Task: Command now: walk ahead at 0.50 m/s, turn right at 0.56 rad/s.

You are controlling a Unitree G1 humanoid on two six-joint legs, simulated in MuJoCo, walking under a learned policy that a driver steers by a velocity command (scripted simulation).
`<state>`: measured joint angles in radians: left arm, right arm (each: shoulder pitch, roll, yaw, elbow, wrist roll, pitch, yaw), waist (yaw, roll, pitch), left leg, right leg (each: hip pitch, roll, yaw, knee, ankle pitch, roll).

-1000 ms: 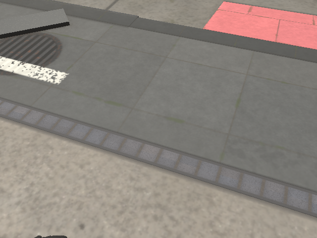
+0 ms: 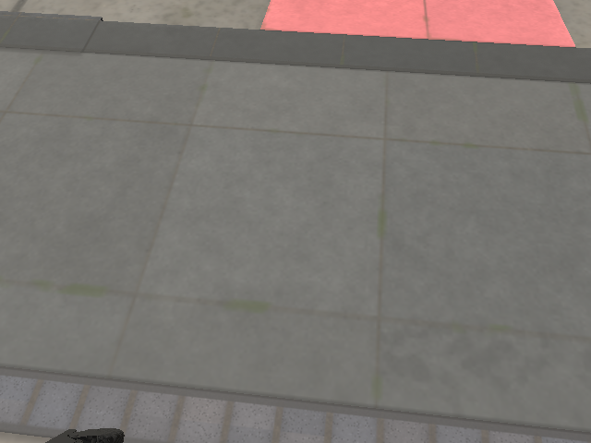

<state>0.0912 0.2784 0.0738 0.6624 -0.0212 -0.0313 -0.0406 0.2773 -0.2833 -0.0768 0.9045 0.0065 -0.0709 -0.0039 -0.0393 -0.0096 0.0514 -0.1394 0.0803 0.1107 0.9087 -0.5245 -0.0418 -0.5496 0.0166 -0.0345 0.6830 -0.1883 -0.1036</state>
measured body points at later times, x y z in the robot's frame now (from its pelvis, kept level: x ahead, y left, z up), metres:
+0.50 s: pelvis +0.29 +0.02 +0.01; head +0.32 +0.01 +0.46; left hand +0.42 +0.28 -0.10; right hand +0.42 -0.28 -0.06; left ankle +0.40 +0.10 -0.71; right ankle +0.12 -0.07 -0.65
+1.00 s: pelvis +0.52 -0.12 +0.00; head +0.55 -0.15 +0.45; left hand +0.85 -0.05 -0.06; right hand +0.36 -0.37 -0.12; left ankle +0.42 +0.10 -0.67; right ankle +0.56 -0.24 -0.71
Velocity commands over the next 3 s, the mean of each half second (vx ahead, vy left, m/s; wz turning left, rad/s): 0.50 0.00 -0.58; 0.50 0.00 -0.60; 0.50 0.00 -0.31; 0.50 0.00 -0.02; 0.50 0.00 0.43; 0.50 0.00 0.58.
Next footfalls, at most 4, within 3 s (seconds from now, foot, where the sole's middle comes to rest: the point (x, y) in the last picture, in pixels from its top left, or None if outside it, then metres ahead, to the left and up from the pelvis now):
0.42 left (267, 439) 0.44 0.09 -0.75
0.96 right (421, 362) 0.59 -0.26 -0.75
1.46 left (404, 232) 0.95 -0.28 -0.75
2.02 right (539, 211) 1.00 -0.66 -0.75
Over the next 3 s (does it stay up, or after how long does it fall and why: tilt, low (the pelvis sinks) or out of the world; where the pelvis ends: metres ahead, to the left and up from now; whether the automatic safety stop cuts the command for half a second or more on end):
stays up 1.42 -0.72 0.02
